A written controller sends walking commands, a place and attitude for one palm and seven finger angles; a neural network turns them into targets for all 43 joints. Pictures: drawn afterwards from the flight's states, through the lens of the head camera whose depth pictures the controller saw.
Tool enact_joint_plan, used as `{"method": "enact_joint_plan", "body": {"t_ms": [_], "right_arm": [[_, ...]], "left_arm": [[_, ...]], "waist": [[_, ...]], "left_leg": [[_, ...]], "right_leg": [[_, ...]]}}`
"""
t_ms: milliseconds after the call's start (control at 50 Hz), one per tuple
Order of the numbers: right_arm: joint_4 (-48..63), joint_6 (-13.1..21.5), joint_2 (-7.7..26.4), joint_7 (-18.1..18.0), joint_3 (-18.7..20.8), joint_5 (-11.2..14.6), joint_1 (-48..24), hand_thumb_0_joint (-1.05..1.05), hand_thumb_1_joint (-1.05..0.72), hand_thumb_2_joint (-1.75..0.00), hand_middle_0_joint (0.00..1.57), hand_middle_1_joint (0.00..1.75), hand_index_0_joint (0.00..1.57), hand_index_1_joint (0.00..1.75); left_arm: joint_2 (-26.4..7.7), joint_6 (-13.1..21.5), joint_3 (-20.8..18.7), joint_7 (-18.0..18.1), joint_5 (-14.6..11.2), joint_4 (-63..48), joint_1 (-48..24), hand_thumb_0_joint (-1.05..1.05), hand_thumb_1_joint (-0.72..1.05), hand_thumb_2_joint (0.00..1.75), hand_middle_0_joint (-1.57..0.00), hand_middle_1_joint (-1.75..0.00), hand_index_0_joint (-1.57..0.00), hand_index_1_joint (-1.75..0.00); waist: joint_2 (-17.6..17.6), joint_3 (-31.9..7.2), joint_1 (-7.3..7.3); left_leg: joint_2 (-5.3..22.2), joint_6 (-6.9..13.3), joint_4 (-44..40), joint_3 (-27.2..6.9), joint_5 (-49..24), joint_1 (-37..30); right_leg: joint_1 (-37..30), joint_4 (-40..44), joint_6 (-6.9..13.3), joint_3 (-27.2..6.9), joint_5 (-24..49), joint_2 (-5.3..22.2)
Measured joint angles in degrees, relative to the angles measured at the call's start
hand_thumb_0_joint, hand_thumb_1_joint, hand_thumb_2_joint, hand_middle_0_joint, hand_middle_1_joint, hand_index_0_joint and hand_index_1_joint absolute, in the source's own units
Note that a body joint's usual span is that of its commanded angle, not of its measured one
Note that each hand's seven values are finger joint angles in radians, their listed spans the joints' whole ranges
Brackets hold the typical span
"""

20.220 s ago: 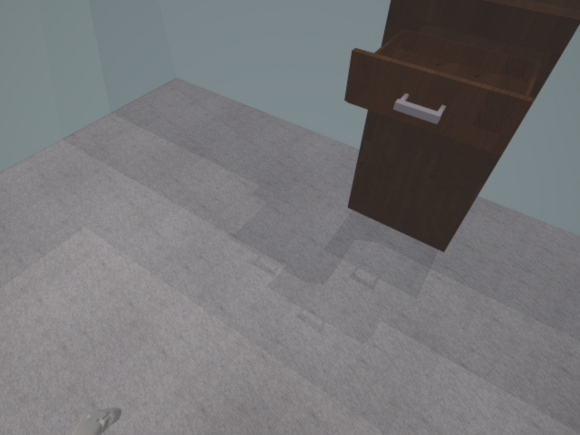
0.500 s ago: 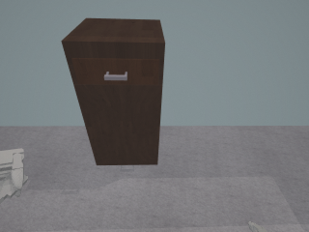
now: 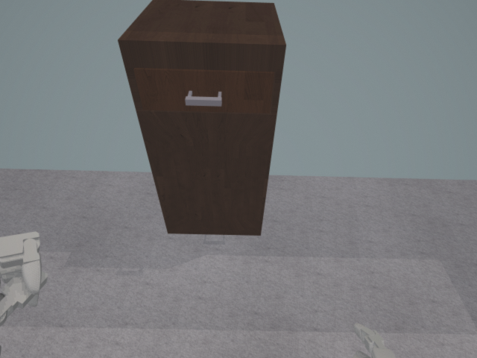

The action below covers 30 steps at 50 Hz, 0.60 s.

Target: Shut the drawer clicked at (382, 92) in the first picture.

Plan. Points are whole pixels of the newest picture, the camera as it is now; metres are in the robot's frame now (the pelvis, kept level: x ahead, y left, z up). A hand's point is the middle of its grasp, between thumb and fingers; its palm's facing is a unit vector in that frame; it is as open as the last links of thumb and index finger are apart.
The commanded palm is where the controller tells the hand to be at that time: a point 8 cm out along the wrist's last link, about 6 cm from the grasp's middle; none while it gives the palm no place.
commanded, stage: stop stepping back and stand still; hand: left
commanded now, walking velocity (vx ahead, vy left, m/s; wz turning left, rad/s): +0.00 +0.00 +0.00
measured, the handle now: (204, 97) +0.83 +0.19 +0.03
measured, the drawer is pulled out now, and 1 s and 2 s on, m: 0.00 0.00 0.00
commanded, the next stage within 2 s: let the arm hang, fingers relaxed in 0.22 s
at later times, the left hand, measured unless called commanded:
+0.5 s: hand out of the picture +0.12 +0.25 -0.07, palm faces +0.06 -0.91 -0.41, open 3.0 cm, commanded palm none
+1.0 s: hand out of the picture -0.09 +0.22 -0.17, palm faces +0.07 -0.96 -0.29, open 6.3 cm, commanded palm none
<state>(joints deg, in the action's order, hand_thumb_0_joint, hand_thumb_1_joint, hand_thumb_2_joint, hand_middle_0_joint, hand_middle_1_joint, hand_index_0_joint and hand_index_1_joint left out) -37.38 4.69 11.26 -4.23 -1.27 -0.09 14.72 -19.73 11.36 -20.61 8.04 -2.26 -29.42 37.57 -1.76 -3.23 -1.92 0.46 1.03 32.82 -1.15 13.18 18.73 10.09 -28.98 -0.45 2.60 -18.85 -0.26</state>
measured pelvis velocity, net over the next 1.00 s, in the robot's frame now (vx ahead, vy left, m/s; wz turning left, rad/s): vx -0.04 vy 0.00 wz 0.06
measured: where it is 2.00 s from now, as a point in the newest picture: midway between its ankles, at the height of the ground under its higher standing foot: outside the picture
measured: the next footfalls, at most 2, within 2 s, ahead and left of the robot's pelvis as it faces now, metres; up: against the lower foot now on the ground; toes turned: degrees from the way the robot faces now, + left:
none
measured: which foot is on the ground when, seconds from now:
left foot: down 0.00-1.00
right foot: down 0.00-1.00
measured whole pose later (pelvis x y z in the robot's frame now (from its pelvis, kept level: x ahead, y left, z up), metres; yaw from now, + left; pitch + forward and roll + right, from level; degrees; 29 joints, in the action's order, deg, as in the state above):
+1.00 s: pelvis -0.04 +0.00 +0.00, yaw +3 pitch -3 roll -2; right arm -60.8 -2.1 11.8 -1.2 1.9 -1.4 16.7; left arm -14.3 -1.6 -1.8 0.7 1.2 64.5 19.3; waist -2.7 3.4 0.3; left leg -0.8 1.1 31.1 -3.4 8.8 19.0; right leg 10.0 -29.2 0.4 4.0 -16.6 0.0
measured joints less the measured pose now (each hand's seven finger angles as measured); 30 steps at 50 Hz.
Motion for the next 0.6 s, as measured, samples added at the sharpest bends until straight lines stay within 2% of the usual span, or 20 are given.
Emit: {"method": "enact_joint_plan", "body": {"t_ms": [60,100,160,240,320,340,360,400,460,520,600], "right_arm": [[-1.4,1.1,0.6,-1.1,0.5,0.2,-0.9,0.01,-0.9,-0.9,0.21,0.3,0.2,0.3],[-0.7,1.9,0.4,-1.0,0.2,0.2,-1.8,0.01,-0.91,-0.9,0.21,0.3,0.2,0.3],[1.6,3.4,-0.7,-0.4,-0.2,0.0,-3.1,0.01,-0.91,-0.9,0.21,0.3,0.2,0.3],[4.1,4.0,-1.7,0.9,-0.5,0.0,-4.1,0.01,-0.91,-0.9,0.21,0.3,0.2,0.3],[4.5,2.6,-1.6,1.3,0.0,0.1,-4.3,0.01,-0.9,-0.9,0.21,0.3,0.2,0.3],[3.2,3.4,-0.7,2.2,0.5,0.4,-4.3,0.01,-0.9,-0.9,0.21,0.3,0.2,0.3],[1.3,3.5,0.8,3.2,1.1,0.6,-4.6,0.0,-0.9,-0.9,0.21,0.3,0.2,0.3],[-2.7,1.5,4.0,4.5,1.9,0.5,-6.1,0.0,-0.9,-0.9,0.21,0.3,0.2,0.3],[-6.9,-1.8,6.4,4.8,2.1,-0.2,-7.7,0.0,-0.9,-0.9,0.21,0.3,0.2,0.3],[-9.3,-3.8,6.0,4.8,1.9,-0.9,-6.8,0.0,-0.91,-0.9,0.21,0.3,0.2,0.3],[-12.1,-6.1,3.9,4.5,1.8,-1.7,-3.3,0.0,-0.91,-0.9,0.21,0.3,0.2,0.3]], "left_arm": [[2.3,-1.4,1.7,0.6,0.9,3.1,-6.1,0.01,0.88,0.9,-1.41,-1.6,-1.41,-1.6],[2.4,-1.9,2.1,0.5,1.1,2.2,-7.3,0.01,0.89,0.9,-1.41,-1.6,-1.4,-1.6],[0.0,-1.1,1.8,0.1,1.3,-2.4,-6.7,0.01,0.89,0.9,-1.41,-1.6,-1.4,-1.6],[-4.1,1.9,-0.3,-0.6,0.9,-7.7,-2.8,0.01,0.89,0.9,-1.4,-1.6,-1.4,-1.6],[-5.9,3.5,-2.3,-1.2,-0.1,-7.5,1.5,0.01,0.89,0.9,-1.4,-1.6,-1.4,-1.6],[-6.3,3.9,-0.9,-2.0,0.8,-3.9,0.2,0.01,0.89,0.9,-1.4,-1.6,-1.4,-1.6],[-6.5,2.7,2.0,-3.5,1.8,2.3,-3.2,0.0,0.89,0.9,-1.4,-1.6,-1.4,-1.6],[-4.6,-2.9,7.9,-5.8,3.2,17.8,-10.5,0.0,0.89,0.9,-1.39,-1.59,-1.39,-1.59],[0.1,-10.4,13.5,-7.3,4.4,41.4,-17.9,0.0,0.9,0.9,-1.34,-1.54,-1.34,-1.54],[3.2,-13.8,17.1,-8.1,4.8,57.7,-19.9,0.0,0.9,0.9,-1.26,-1.47,-1.26,-1.47],[6.6,-15.4,20.3,-8.2,4.5,71.1,-19.4,0.01,0.9,0.9,-1.13,-1.33,-1.13,-1.33]], "waist": [[2.1,2.6,-0.67],[3.2,3.8,-0.33],[4.6,5.4,1.25],[4.6,6.1,3.18],[3.2,5.4,3.67],[2.2,4.7,3.2],[1.0,4.0,2.36],[-1.6,3.0,1.24],[-3.4,2.6,1.39],[-1.7,3.3,2.27],[2.3,5.1,3.01]], "left_leg": [[-2.0,0.8,-0.8,0.6,0.2,-1.4],[-2.3,1.0,-1.8,1.4,0.1,-2.0],[-2.1,0.9,-3.7,1.7,-1.2,-2.1],[-1.1,0.5,-4.8,1.4,-2.3,-1.4],[-0.5,0.2,-5.0,1.1,-2.7,-0.9],[-0.4,0.2,-4.2,0.8,-2.6,0.1],[-0.7,0.3,-3.0,0.6,-2.4,1.3],[-1.3,0.7,-0.5,0.4,-1.7,3.0],[-2.0,1.2,1.8,0.5,-1.0,4.2],[-2.2,0.9,2.4,0.2,-1.2,3.9],[-1.9,0.3,4.2,-0.9,-0.6,4.0]], "right_leg": [[-0.3,-1.8,-1.1,-0.5,-0.3,2.2],[-0.4,-1.3,-1.4,-1.3,-0.4,2.6],[-0.1,0.0,-1.4,-1.6,0.4,2.5],[-0.2,2.8,-0.9,-1.3,2.5,1.4],[-0.4,4.6,-0.7,-1.1,3.7,0.7],[0.4,4.0,-0.7,-0.7,3.8,0.6],[1.5,2.7,-0.7,-0.4,3.3,0.9],[3.4,-0.7,-1.1,-0.2,1.8,1.5],[5.2,-4.6,-1.4,-0.1,0.1,2.2],[5.3,-6.4,-0.9,0.2,-0.6,2.4],[4.7,-7.6,0.0,1.3,-1.3,2.0]]}}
